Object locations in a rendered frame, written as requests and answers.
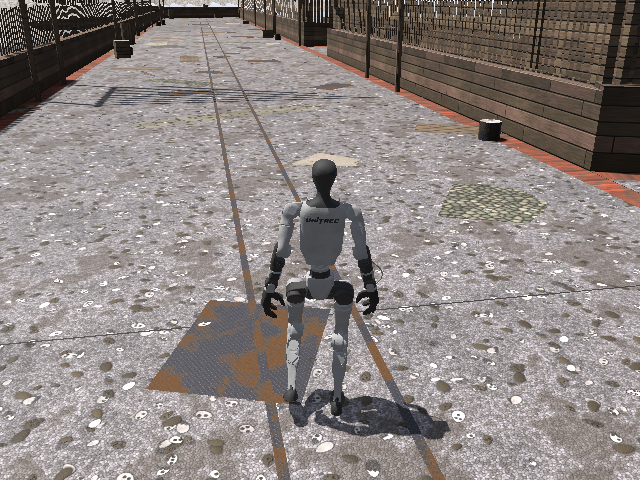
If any robot left forearm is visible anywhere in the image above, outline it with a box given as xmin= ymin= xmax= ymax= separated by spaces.
xmin=264 ymin=242 xmax=285 ymax=293

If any robot torso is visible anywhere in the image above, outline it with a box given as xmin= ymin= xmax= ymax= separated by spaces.
xmin=299 ymin=197 xmax=346 ymax=300

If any robot right foot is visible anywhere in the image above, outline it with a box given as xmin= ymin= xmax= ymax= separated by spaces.
xmin=330 ymin=390 xmax=345 ymax=416

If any left robot hand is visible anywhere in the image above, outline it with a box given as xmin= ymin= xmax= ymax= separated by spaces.
xmin=261 ymin=290 xmax=285 ymax=318

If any left robot upper arm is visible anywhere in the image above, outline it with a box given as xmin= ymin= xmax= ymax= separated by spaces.
xmin=276 ymin=201 xmax=302 ymax=258

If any robot right forearm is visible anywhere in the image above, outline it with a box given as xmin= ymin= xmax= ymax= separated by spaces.
xmin=358 ymin=245 xmax=377 ymax=292

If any right robot hand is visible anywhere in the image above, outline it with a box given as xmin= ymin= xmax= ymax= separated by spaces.
xmin=356 ymin=289 xmax=379 ymax=315

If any right robot upper arm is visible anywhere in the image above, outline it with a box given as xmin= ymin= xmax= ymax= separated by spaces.
xmin=344 ymin=203 xmax=368 ymax=260

